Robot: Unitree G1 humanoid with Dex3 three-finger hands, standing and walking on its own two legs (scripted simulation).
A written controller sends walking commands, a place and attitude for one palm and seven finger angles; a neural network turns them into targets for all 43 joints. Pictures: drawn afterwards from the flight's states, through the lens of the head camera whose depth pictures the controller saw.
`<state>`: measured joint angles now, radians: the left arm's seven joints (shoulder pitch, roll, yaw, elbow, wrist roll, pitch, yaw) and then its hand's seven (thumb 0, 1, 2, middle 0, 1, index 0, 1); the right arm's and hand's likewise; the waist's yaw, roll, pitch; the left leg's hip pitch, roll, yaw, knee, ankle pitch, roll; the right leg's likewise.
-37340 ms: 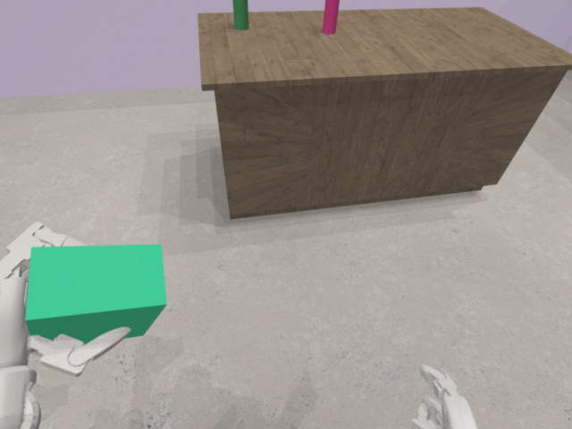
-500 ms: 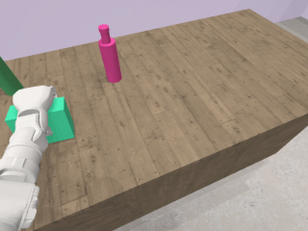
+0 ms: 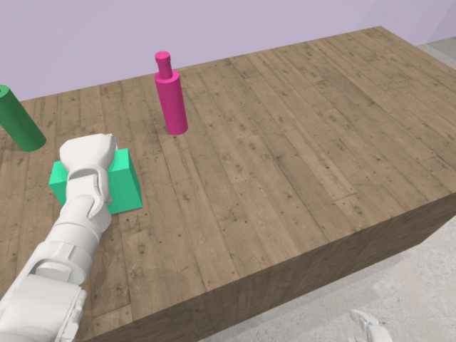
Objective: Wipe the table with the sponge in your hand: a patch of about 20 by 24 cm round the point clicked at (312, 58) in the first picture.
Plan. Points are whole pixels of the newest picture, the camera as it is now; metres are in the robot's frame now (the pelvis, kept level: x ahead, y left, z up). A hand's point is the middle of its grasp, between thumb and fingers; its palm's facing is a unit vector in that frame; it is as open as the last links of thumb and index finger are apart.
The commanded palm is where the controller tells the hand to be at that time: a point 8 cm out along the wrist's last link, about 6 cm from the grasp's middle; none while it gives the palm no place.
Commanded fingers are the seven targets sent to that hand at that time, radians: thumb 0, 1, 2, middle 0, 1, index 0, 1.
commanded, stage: wipe back along the middle lane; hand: left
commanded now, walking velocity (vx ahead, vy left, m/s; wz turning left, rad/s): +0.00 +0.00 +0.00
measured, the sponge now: (103, 191) +0.38 +0.29 +0.01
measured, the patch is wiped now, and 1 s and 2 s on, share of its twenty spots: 0.35 0.60 0.60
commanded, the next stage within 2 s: slide across to the third lane in 1.64 s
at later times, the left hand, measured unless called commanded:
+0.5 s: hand (109, 187) +0.36 +0.26 +0.06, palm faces -0.04 -0.02 -1.00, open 10.7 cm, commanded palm +0.32 +0.24 +0.09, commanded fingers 0.00 0.10 1.30 -1.20 -1.60 -1.20 -1.60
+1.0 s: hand (113, 207) +0.32 +0.24 +0.06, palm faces +0.02 -0.04 -1.00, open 10.7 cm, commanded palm +0.27 +0.22 +0.09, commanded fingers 0.00 0.10 1.30 -1.20 -1.60 -1.20 -1.60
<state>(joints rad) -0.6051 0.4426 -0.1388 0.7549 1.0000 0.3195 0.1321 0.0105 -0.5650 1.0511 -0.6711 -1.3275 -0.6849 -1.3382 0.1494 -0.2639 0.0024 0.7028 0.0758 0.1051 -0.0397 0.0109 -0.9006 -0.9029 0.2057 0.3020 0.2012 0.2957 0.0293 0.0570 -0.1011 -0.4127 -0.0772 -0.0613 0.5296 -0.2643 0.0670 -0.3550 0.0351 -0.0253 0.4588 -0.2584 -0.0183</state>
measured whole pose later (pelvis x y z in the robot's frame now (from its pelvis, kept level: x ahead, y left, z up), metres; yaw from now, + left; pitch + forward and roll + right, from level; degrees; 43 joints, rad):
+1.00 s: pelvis +0.00 -0.01 +0.00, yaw -2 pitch +4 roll -1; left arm -0.19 0.36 -0.22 0.26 0.98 0.53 0.16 0.00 -0.51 1.03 -0.61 -1.38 -0.63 -1.38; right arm 0.06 -0.26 0.04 0.64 0.09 0.14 -0.02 0.01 -0.90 -0.90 0.20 0.30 0.20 0.30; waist 0.06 0.08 -0.11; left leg -0.30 -0.06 -0.03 0.51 -0.28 0.06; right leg -0.27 0.05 0.01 0.47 -0.27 -0.03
